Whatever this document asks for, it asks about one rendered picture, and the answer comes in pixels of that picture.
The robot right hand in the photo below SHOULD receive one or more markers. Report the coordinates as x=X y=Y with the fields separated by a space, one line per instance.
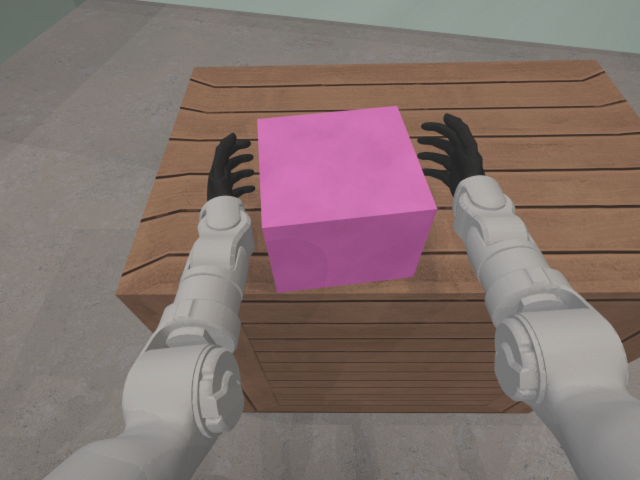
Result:
x=464 y=161

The carton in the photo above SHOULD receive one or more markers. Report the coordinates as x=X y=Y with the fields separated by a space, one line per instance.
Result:
x=344 y=199

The pedestal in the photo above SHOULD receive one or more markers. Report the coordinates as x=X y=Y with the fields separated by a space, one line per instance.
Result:
x=558 y=136

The left robot forearm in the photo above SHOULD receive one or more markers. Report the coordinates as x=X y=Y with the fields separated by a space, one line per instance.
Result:
x=207 y=303

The right robot upper arm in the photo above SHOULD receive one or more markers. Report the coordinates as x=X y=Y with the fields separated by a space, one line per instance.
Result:
x=568 y=366

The left robot upper arm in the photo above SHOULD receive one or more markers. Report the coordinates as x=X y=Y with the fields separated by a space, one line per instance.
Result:
x=177 y=402

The right robot forearm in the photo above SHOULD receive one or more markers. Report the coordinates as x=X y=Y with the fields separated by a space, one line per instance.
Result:
x=507 y=262

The robot left hand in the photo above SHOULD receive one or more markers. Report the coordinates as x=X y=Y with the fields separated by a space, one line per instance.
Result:
x=220 y=181

